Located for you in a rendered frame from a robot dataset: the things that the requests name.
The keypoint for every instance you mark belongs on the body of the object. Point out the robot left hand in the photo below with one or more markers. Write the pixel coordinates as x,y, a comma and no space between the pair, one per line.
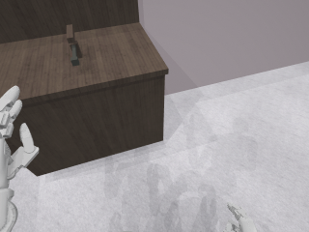
10,107

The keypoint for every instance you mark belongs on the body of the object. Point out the robot right hand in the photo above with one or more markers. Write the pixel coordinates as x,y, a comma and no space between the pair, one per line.
246,224

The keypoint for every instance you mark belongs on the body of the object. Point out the counter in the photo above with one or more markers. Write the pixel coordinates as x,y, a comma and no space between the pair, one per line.
110,103

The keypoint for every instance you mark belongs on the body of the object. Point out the left robot forearm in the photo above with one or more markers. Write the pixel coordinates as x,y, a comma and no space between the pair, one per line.
8,210

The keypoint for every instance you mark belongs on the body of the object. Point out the tap lever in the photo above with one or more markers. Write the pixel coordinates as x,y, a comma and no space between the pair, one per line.
74,59

